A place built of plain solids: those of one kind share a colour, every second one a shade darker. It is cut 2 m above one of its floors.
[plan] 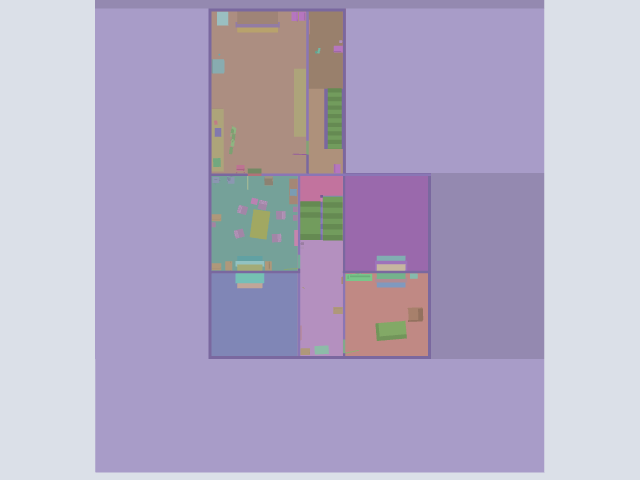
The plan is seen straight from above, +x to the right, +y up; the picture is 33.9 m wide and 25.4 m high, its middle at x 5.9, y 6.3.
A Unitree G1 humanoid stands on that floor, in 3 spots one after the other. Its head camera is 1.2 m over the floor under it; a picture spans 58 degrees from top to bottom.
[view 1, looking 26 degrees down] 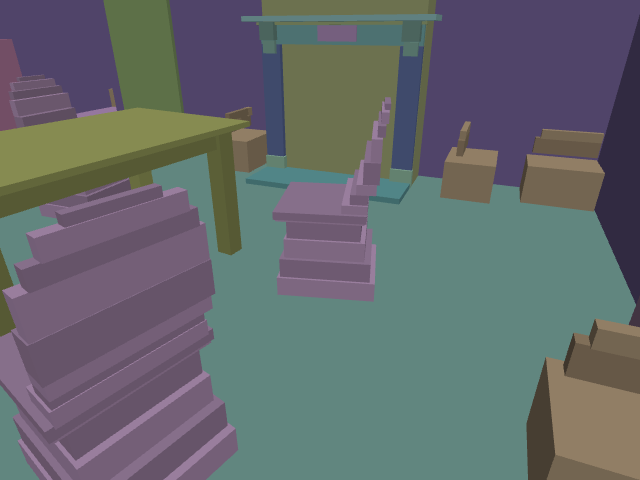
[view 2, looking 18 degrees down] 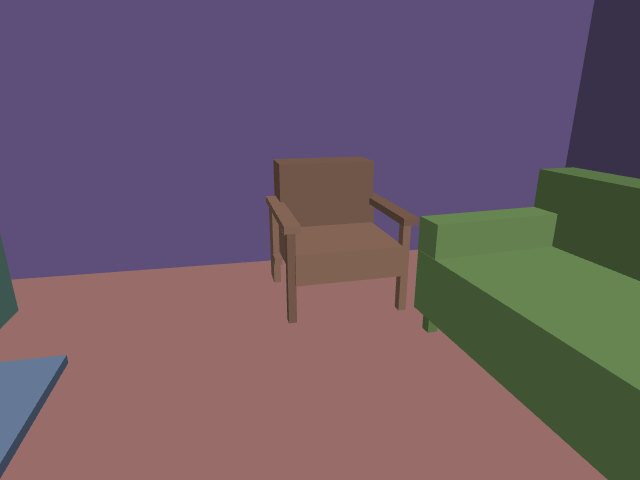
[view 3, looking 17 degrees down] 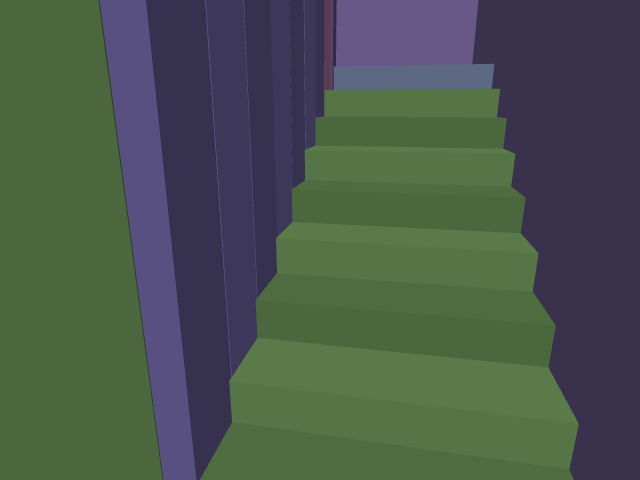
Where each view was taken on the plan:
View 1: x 0.93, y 8.53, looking -68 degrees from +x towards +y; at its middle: chair_spindle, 2.04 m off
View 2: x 8.43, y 2.98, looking -12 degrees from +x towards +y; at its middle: armchair_frame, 2.56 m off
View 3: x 6.58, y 5.40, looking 101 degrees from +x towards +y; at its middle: stair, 1.87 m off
